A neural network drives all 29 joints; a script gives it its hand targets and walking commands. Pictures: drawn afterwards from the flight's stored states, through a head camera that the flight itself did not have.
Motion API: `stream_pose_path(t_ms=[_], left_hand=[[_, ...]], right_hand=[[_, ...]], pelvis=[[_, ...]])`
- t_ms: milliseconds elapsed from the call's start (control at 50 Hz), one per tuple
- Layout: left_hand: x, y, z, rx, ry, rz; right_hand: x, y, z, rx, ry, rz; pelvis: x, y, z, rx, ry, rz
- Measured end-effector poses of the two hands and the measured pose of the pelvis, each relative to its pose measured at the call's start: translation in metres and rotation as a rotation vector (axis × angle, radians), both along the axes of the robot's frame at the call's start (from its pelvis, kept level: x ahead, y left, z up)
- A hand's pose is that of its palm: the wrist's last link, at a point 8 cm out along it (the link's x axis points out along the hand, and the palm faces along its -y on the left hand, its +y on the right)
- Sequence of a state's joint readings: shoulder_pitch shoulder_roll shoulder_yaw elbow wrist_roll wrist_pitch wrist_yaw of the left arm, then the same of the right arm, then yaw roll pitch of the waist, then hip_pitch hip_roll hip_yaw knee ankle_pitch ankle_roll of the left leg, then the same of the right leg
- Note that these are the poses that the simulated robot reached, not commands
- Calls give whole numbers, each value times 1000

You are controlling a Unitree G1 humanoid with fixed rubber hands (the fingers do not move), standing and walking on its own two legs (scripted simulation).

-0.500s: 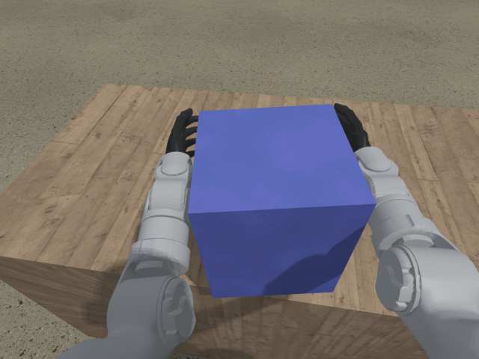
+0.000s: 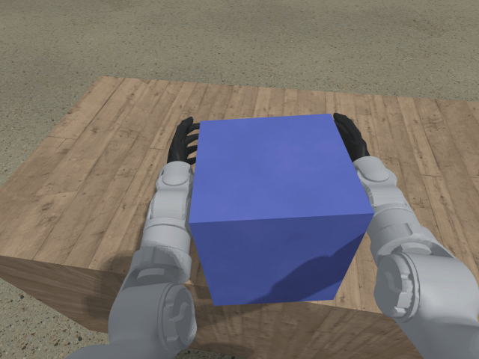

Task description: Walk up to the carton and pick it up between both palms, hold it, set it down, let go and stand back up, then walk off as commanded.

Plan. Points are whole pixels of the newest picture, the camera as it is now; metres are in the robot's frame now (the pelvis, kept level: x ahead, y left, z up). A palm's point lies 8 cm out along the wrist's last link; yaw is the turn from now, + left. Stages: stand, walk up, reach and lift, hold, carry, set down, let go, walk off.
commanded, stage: set down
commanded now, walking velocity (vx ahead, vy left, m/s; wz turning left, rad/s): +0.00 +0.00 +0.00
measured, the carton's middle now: (269, 214) +0.34 +0.00 +0.06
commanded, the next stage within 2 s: none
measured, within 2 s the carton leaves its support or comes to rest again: rests again in 0.98 s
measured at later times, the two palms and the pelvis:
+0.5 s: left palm (181, 164) +0.40 +0.16 +0.11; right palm (354, 160) +0.43 -0.14 +0.11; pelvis +0.00 +0.00 +0.00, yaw +0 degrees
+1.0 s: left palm (181, 169) +0.40 +0.16 +0.10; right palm (357, 164) +0.43 -0.15 +0.10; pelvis +0.00 -0.01 +0.00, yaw +0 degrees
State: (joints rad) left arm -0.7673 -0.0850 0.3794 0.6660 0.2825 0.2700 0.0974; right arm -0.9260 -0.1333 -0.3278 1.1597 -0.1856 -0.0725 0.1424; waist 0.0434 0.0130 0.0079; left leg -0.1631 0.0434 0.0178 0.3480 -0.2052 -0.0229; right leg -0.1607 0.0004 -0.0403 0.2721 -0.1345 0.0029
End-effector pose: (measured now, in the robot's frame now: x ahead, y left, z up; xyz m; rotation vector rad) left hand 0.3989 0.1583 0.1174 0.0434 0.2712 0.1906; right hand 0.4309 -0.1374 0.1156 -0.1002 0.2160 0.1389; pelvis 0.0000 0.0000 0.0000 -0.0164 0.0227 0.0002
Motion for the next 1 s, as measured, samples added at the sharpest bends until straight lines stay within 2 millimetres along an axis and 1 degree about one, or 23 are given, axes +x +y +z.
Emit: stream_pose_path(t_ms=[120, 800, 920, 1000], left_hand=[[-1, -1, -4, 0, -5, 0], [-1, -1, -4, -6, -43, -5], [-2, 3, -4, 16, -53, 67], [-2, 1, -14, 9, -9, 107]], right_hand=[[-1, -1, -5, -10, -4, 3], [-3, -3, -7, -4, -16, 2], [-3, -6, -12, 69, 14, -31], [0, -11, -18, 81, 58, -57]], pelvis=[[0, 0, 0, 0, 10, 0], [0, -1, 0, 1, 11, 1], [0, -3, -1, 4, 16, 1], [-2, -5, -1, 6, 32, 0]])
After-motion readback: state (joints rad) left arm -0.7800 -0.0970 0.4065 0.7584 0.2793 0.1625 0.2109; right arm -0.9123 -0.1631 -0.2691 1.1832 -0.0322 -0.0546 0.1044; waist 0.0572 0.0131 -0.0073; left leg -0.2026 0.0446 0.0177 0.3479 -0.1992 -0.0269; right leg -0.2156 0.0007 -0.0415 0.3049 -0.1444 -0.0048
